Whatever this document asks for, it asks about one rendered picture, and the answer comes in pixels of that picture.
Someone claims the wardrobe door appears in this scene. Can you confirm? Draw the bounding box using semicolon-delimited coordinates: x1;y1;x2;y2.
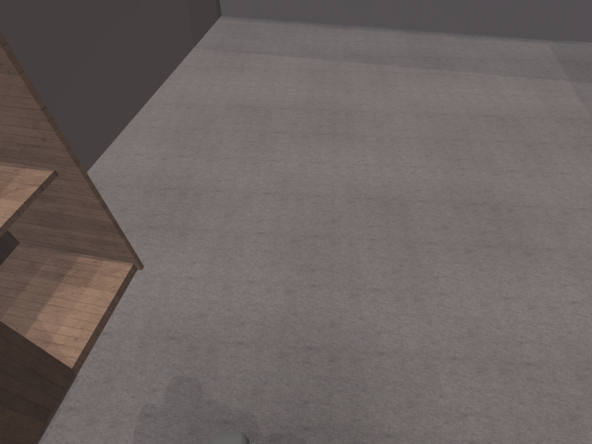
0;321;75;444

